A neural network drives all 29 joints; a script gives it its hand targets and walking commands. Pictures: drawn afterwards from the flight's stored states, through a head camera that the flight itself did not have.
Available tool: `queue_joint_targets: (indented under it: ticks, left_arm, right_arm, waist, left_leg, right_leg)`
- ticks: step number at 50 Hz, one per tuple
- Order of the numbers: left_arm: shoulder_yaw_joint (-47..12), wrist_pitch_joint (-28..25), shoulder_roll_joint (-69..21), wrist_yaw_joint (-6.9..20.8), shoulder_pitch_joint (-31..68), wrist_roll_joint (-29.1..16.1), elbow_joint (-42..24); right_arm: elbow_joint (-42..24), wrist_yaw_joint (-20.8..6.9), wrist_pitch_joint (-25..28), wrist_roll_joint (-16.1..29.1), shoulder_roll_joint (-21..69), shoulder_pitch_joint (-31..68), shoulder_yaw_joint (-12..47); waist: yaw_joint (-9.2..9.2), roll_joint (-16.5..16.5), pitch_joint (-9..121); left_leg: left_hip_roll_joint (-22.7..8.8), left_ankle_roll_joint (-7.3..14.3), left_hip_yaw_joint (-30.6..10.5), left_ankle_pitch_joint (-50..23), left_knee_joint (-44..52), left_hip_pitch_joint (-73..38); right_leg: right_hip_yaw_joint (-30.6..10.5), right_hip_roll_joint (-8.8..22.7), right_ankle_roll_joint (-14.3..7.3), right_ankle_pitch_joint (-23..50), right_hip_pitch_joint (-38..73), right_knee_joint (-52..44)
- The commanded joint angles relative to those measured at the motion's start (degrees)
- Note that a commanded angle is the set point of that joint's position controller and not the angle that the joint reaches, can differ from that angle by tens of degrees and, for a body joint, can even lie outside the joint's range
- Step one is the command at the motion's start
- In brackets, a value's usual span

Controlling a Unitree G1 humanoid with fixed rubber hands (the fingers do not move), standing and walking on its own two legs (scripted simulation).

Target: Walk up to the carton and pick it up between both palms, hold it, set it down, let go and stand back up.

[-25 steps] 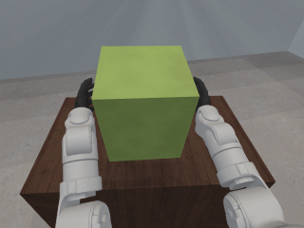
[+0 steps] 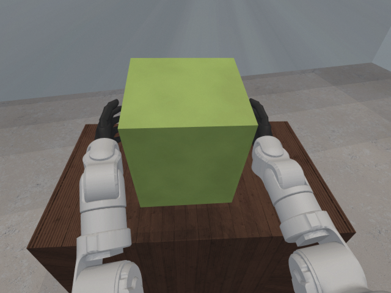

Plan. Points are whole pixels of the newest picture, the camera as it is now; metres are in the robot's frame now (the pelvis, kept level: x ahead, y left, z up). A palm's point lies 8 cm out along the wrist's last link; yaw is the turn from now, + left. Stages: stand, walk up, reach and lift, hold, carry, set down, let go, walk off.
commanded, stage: hold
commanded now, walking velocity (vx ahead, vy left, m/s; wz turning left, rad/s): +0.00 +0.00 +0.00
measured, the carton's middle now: (185, 135) +0.40 +0.00 +0.16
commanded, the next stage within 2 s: none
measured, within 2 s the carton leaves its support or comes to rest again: neither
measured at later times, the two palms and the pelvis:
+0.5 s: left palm (105, 141) +0.36 +0.16 +0.19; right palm (259, 136) +0.36 -0.14 +0.18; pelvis +0.00 +0.00 +0.00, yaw +0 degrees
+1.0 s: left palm (104, 142) +0.36 +0.16 +0.19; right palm (259, 138) +0.35 -0.14 +0.18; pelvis +0.00 +0.00 +0.00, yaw +0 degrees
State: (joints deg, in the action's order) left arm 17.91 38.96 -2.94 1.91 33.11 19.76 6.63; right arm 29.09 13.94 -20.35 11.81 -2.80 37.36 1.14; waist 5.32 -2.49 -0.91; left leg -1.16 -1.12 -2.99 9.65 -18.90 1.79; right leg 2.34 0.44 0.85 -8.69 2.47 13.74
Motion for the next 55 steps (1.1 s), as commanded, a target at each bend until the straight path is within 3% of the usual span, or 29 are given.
queue_joint_targets:
  ticks: [1, 8, 9, 11, 14, 15, 18, 20, 21, 25, 27, 29, 30, 31, 32, 38, 42, 44, 45, 47, 49, 52, 55]
  left_arm:
    - [-28.3, -3.14, -30.1, 9.17, 34.3, -9.68, -3.62]
    - [-27.4, -3.21, -30.32, 9.42, 35.06, -9.07, -2.15]
    - [-26.38, -3.15, -29.73, 9.59, 35.62, -8.9, -0.93]
    - [-27.36, -3.62, -30.48, 9.19, 36.39, -9.28, -3.43]
    - [-27.66, -3.75, -31.3, 9.26, 36.4, -10.05, -2.46]
    - [-27.82, -3.76, -30.7, 9.31, 36.28, -9.76, -1.56]
    - [-27.3, -3.85, -30.02, 9.2, 36.05, -9.95, -1.93]
    - [-27.5, -3.48, -30.6, 9.17, 35.68, -9.26, -1.32]
    - [-28.53, -3.91, -30.91, 9.0, 35.41, -9.7, -2.46]
    - [-30.05, -3.8, -31.09, 9.15, 35.52, -11.08, -4.3]
    - [-28.97, -3.23, -31.08, 9.16, 35.44, -9.56, -3.87]
    - [-26.56, -2.45, -29.9, 9.68, 34.31, -8.17, -1.07]
    - [-26.49, -2.65, -29.88, 9.98, 34.43, -8.44, -0.89]
    - [-27.47, -3.29, -30.12, 9.7, 35.72, -9.49, -3.63]
    - [-26.63, -3.05, -30.04, 9.54, 35.05, -8.74, -2.68]
    - [-29.45, -3.87, -31.0, 9.22, 35.28, -10.27, -5.67]
    - [-28.26, -3.06, -30.15, 9.19, 34.76, -9.11, -3.03]
    - [-28.25, -3.22, -30.97, 9.31, 36.32, -9.57, -3.93]
    - [-27.72, -3.04, -30.94, 9.36, 34.86, -9.28, -1.74]
    - [-28.36, -3.2, -30.71, 9.51, 35.56, -9.83, -1.2]
    - [-27.62, -3.45, -30.22, 9.49, 36.59, -9.04, -2.53]
    - [-26.24, -3.39, -30.24, 9.25, 36.87, -8.46, 0.68]
    - [-26.98, -4.09, -31.09, 9.04, 37.35, -9.42, -0.36]
  right_arm:
    - [-19.82, -7.2, 5.6, 3.87, 33.31, 42.35, 18.48]
    - [-19.15, -7.44, 6.07, 3.3, 33.79, 44.29, 18.13]
    - [-18.34, -7.5, 5.79, 2.82, 33.76, 44.41, 17.71]
    - [-19.2, -7.61, 6.18, 3.59, 34.2, 44.22, 18.14]
    - [-20.19, -7.59, 6.62, 3.15, 34.2, 45.47, 18.2]
    - [-19.69, -7.62, 6.53, 3.08, 34.54, 45.36, 17.91]
    - [-19.83, -7.51, 6.38, 2.95, 34.19, 45.2, 18.2]
    - [-19.58, -7.54, 6.68, 3.03, 34.1, 45.27, 18.07]
    - [-20.72, -7.8, 7.04, 3.13, 34.21, 45.48, 18.89]
    - [-21.3, -7.01, 6.32, 3.92, 33.9, 43.29, 19.0]
    - [-18.51, -7.39, 5.77, 3.8, 33.27, 42.31, 18.16]
    - [-16.55, -7.55, 5.37, 2.58, 32.56, 42.45, 16.87]
    - [-18.67, -7.62, 6.04, 2.62, 33.57, 43.83, 16.98]
    - [-18.58, -7.84, 6.17, 3.07, 34.12, 42.88, 17.67]
    - [-19.37, -7.78, 6.2, 3.49, 34.16, 43.67, 17.99]
    - [-22.36, -7.22, 6.97, 4.28, 33.98, 43.38, 19.77]
    - [-21.1, -7.43, 6.41, 3.15, 33.47, 44.21, 18.48]
    - [-19.77, -7.77, 6.36, 3.04, 33.48, 43.65, 18.37]
    - [-20.84, -7.79, 6.55, 2.77, 33.14, 44.65, 17.79]
    - [-19.93, -7.46, 6.64, 2.04, 32.9, 44.7, 16.13]
    - [-17.1, -8.06, 6.33, 1.76, 33.5, 43.34, 16.4]
    - [-15.37, -8.62, 6.67, 1.04, 32.96, 44.8, 15.62]
    - [-16.17, -8.48, 7.23, 1.88, 34.22, 45.67, 16.43]
  waist:
    - [0.85, 4.08, 20.68]
    - [0.51, 3.91, 19.86]
    - [0.12, 2.56, 18.2]
    - [-0.14, 3.53, 20.41]
    - [0.01, 2.48, 20.87]
    - [0.27, 3.58, 20.25]
    - [-0.11, 1.82, 21.03]
    - [0.04, 3.91, 20.87]
    - [-0.05, 3.22, 22.59]
    - [1.94, 3.96, 22.13]
    - [1.23, 5.59, 20.51]
    - [0.77, 3.89, 16.04]
    - [0.15, 3.37, 17.8]
    - [0.3, 3.37, 19.61]
    - [-0.32, 3.43, 19.81]
    - [0.37, 3.67, 23.48]
    - [-0.03, 2.8, 19.72]
    - [0.21, 4.01, 19.83]
    - [0.22, 2.29, 18.97]
    - [1.52, 3.31, 19.99]
    - [0.72, 4.76, 19.33]
    - [-0.25, 3.84, 17.32]
    - [0.39, 2.72, 20.05]
  left_leg:
    - [4.23, -0.55, 4.27, -15.4, 0.34, -6.86]
    - [3.88, -0.35, 4.39, -13.69, 0.86, -5.76]
    - [3.92, -0.13, 4.37, -12.49, 1.23, -5.26]
    - [4.13, -0.31, 4.5, -14.6, 0.63, -6.4]
    - [3.93, -0.25, 4.35, -14.11, 0.63, -6.35]
    - [4.1, -0.18, 4.43, -13.78, 0.71, -6.17]
    - [4.16, 0.19, 4.26, -13.49, 0.81, -6.51]
    - [4.12, -0.24, 4.49, -14.18, 0.42, -6.45]
    - [4.04, -0.38, 4.12, -15.42, 0.11, -6.73]
    - [4.08, -1.09, 3.68, -19.27, -0.95, -8.41]
    - [3.86, -1.33, 4.15, -17.51, -0.15, -7.74]
    - [3.74, -0.6, 4.36, -12.69, 1.1, -5.32]
    - [3.68, -0.12, 4.48, -12.52, 1.28, -5.44]
    - [3.84, -0.34, 4.4, -14.12, 0.85, -6.04]
    - [3.86, -0.36, 4.26, -15.18, 0.54, -6.4]
    - [3.97, -0.94, 4.41, -20.36, -0.84, -9.01]
    - [4.06, -0.27, 4.35, -15.25, 0.46, -6.66]
    - [3.85, -0.54, 4.31, -14.42, 0.8, -6.56]
    - [3.95, -0.32, 4.22, -13.9, 0.66, -6.09]
    - [4.26, -0.29, 4.31, -13.32, 0.72, -6.28]
    - [4.09, -0.29, 4.47, -12.32, 1.36, -6.48]
    - [3.79, 0.03, 4.49, -9.63, 2.12, -4.52]
    - [3.92, -0.16, 4.38, -12.79, 1.18, -6.07]
  right_leg:
    - [1.97, -3.85, 1.22, 11.37, 3.93, -0.16]
    - [2.34, -3.81, 1.09, 8.68, 3.51, -0.26]
    - [2.1, -4.03, 1.14, 7.45, 3.05, -0.52]
    - [2.04, -3.96, 1.28, 9.39, 3.68, -0.24]
    - [2.51, -4.07, 1.08, 9.0, 3.38, -0.06]
    - [2.22, -3.88, 1.2, 8.68, 2.8, -0.42]
    - [2.38, -3.88, 1.47, 8.72, 2.37, -0.2]
    - [2.28, -3.85, 1.07, 8.42, 2.88, -0.09]
    - [2.59, -4.14, 1.3, 10.03, 4.27, 0.26]
    - [2.4, -4.35, 1.4, 14.01, 3.83, 0.35]
    - [2.39, -4.09, 1.15, 11.23, 4.08, 0.06]
    - [2.37, -3.65, 0.92, 6.94, 3.17, -0.72]
    - [2.47, -3.59, 0.93, 7.19, 3.33, -0.72]
    - [2.51, -3.89, 0.99, 8.74, 3.53, -0.17]
    - [2.39, -4.06, 1.23, 10.05, 3.89, -0.11]
    - [2.7, -4.2, 1.25, 13.96, 4.76, 0.47]
    - [2.52, -4.04, 1.27, 9.79, 3.64, -0.2]
    - [2.53, -3.97, 0.94, 8.06, 3.67, -0.02]
    - [2.55, -4.24, 1.1, 7.81, 3.53, -0.27]
    - [2.38, -3.73, 1.09, 8.23, 2.43, -0.67]
    - [2.51, -3.65, 0.94, 6.54, 2.33, -0.54]
    - [2.23, -3.84, 0.69, 3.2, 1.77, -0.82]
    - [2.66, -3.84, 0.83, 6.48, 2.47, -0.52]
